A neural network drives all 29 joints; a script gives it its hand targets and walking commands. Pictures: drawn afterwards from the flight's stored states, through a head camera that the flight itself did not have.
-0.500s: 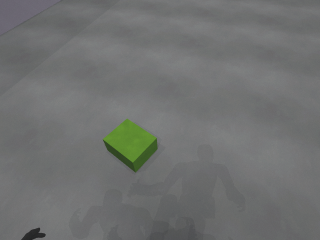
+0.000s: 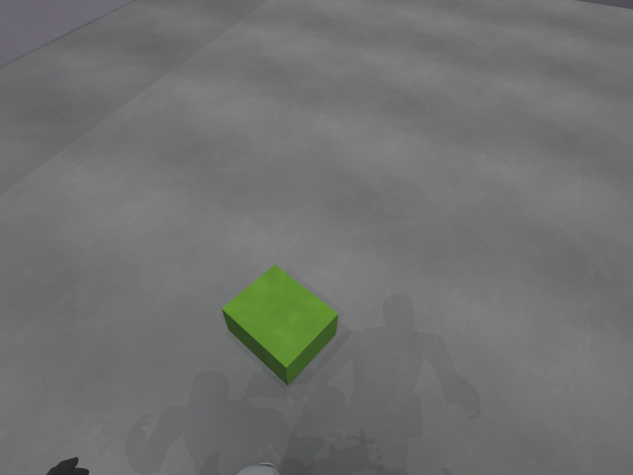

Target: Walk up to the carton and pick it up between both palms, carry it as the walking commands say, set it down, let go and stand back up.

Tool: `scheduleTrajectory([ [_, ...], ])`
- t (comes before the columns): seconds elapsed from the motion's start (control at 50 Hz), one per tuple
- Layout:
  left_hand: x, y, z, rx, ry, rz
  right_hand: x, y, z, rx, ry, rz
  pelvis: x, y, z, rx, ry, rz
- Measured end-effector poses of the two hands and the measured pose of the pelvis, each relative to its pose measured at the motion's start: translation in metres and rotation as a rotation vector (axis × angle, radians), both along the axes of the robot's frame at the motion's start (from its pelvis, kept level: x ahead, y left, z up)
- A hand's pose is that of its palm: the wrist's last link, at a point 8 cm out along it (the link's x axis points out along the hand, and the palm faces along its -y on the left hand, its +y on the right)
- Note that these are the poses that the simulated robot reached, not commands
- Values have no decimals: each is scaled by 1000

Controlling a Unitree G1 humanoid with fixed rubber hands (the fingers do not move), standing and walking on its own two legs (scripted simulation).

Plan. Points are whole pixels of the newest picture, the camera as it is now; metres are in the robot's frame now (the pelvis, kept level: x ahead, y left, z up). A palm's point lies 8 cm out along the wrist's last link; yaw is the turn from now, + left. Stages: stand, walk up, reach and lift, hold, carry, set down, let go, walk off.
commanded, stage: walk up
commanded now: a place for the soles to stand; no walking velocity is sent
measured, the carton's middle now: (281, 322) +0.67 +0.11 -0.68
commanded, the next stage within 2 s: none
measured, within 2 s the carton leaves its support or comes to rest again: neither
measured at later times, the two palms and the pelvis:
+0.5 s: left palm (5, 464) +0.15 +0.37 -0.04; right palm (544, 446) +0.19 -0.30 -0.09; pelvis +0.11 +0.01 +0.02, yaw +3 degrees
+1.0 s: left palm (5, 422) +0.21 +0.43 -0.09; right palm (478, 359) +0.30 -0.23 -0.07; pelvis +0.16 +0.08 +0.00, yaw +5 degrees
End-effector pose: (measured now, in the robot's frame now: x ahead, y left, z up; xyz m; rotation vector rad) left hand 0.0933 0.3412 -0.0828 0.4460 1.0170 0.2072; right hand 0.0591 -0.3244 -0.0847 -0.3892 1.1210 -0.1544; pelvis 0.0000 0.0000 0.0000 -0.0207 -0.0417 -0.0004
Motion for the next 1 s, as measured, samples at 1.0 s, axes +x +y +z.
scheduleTrajectory([
  [1.0,117,86,-8,-6,61,157,238,93,15,-73,-109,111,164,78,4,4,14,84],
])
